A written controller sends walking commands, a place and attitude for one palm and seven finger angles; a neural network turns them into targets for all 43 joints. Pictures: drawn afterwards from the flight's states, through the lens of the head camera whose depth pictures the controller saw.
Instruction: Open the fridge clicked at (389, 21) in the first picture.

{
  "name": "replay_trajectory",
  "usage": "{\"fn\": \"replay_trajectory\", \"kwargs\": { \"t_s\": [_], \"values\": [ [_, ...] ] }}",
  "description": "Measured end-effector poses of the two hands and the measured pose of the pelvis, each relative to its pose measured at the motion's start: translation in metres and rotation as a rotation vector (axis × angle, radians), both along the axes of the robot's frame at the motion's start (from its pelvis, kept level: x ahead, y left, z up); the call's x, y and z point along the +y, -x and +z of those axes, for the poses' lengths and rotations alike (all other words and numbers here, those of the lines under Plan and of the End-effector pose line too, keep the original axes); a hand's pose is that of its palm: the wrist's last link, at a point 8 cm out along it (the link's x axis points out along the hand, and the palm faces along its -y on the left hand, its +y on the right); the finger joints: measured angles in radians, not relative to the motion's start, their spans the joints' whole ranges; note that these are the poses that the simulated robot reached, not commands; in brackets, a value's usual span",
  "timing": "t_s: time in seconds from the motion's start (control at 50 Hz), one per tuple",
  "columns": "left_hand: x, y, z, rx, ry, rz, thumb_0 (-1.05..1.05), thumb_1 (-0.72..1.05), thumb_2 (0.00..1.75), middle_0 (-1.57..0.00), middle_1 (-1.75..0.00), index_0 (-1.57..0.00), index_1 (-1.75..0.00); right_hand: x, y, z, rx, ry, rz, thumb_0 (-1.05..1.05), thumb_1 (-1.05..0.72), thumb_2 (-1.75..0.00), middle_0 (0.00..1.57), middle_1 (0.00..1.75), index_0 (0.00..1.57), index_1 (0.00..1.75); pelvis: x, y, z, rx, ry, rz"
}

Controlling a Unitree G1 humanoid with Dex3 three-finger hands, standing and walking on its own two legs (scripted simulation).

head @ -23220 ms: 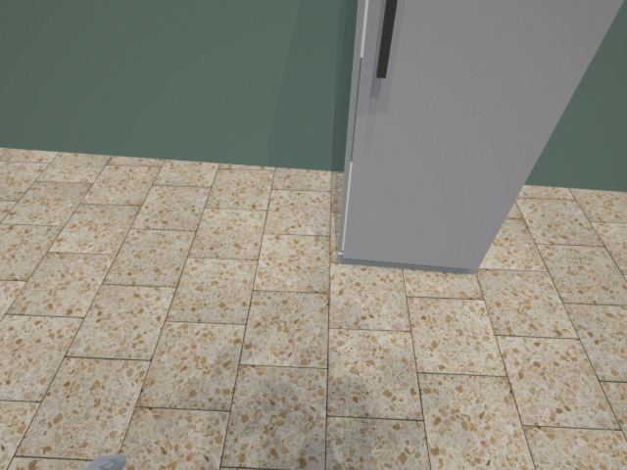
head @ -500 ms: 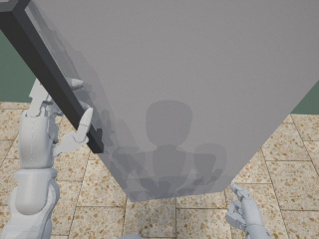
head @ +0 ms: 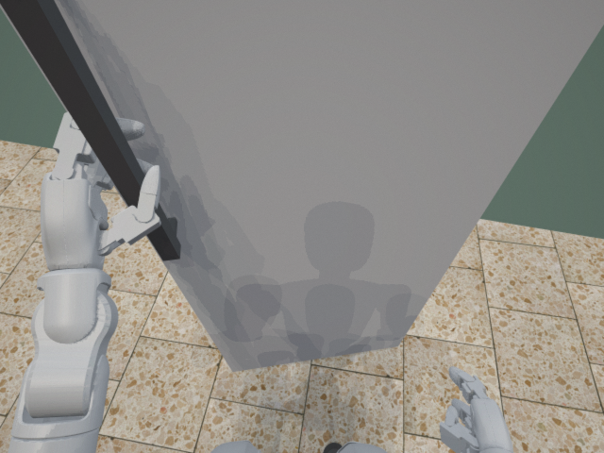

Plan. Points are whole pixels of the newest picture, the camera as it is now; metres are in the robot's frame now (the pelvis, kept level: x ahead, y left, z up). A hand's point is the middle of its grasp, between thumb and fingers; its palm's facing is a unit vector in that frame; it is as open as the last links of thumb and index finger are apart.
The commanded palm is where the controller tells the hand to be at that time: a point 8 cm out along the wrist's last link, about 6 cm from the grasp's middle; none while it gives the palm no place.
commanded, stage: walk backward, drawing the door open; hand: left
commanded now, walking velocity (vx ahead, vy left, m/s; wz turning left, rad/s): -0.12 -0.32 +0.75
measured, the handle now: (126, 154) +0.37 +0.17 +0.22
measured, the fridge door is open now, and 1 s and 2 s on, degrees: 21 58 76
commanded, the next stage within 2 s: stop walking and hold the door back in 1.38 s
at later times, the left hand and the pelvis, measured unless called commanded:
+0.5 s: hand (193, 378) +0.17 +0.08 +0.19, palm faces +0.40 -0.88 -0.25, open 7.5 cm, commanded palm +0.12 +0.11 +0.20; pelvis -0.10 -0.14 +0.00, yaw +21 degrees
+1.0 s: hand out of the picture +0.08 -0.02 +0.19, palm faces +0.70 -0.68 -0.22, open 7.6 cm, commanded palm +0.02 -0.01 +0.20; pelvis -0.08 -0.32 -0.01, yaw +42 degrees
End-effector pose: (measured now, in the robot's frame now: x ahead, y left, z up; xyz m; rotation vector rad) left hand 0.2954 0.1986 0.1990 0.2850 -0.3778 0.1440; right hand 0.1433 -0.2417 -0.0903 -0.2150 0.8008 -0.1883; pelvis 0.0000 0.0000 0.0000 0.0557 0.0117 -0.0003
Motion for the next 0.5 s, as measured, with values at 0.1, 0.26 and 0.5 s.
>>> {"fn": "replay_trajectory", "kwargs": {
  "t_s": [0.1,0.26,0.5],
  "values": [
    [-0.006,0.032,-0.002,-0.022,-0.012,0.007,-0.12,0.59,0.72,-0.45,-1.4,-0.21,-1.2,-0.011,0.018,-0.002,-0.029,0.044,0.033,0.01,-0.91,-0.9,0.2,0.3,0.2,0.3,-0.003,0.027,-0.012,0.022,0.032,0.072],
    [-0.025,0.084,0.0,0.024,-0.009,0.055,-0.11,0.6,0.69,-0.41,-1.4,-0.19,-1.18,0.006,0.043,-0.017,0.031,-0.128,0.168,0.01,-0.91,-0.9,0.2,0.3,0.2,0.3,-0.047,0.068,-0.002,-0.029,0.063,0.172],
    [-0.08,0.169,0.001,0.029,0.004,0.23,-0.1,0.59,0.72,-0.4,-1.4,-0.18,-1.2,-0.047,0.02,-0.023,0.049,-0.095,0.363,0.01,-0.91,-0.9,0.21,0.3,0.2,0.3,-0.137,0.099,-0.002,-0.029,0.005,0.37]
  ]
}}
